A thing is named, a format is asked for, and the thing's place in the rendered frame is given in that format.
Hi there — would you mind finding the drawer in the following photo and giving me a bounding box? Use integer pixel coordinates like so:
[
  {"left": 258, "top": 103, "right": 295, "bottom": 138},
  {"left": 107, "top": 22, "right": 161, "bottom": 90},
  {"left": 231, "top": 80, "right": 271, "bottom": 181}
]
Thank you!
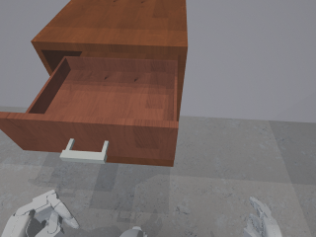
[{"left": 0, "top": 56, "right": 179, "bottom": 160}]

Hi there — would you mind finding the robot right hand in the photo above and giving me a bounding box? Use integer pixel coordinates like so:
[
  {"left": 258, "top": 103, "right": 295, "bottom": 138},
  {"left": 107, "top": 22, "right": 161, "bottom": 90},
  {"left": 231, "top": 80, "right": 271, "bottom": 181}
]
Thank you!
[{"left": 243, "top": 197, "right": 283, "bottom": 237}]

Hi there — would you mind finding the left robot shin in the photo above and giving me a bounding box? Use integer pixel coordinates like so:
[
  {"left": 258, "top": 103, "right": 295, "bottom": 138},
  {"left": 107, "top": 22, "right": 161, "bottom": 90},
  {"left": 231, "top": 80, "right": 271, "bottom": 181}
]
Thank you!
[{"left": 132, "top": 226, "right": 142, "bottom": 231}]

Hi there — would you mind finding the handle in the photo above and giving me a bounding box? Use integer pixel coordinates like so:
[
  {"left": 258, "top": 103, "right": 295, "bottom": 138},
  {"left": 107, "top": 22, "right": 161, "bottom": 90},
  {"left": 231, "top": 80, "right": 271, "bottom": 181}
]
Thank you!
[{"left": 59, "top": 138, "right": 110, "bottom": 164}]

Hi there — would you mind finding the robot left hand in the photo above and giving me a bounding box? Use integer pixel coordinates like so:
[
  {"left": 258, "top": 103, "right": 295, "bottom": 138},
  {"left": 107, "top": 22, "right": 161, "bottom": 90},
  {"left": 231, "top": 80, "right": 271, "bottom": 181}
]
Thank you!
[{"left": 1, "top": 190, "right": 80, "bottom": 237}]

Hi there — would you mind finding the cabinet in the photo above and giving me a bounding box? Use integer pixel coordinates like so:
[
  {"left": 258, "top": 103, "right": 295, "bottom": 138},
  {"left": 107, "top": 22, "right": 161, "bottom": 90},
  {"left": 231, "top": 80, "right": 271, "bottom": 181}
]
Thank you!
[{"left": 31, "top": 0, "right": 189, "bottom": 167}]

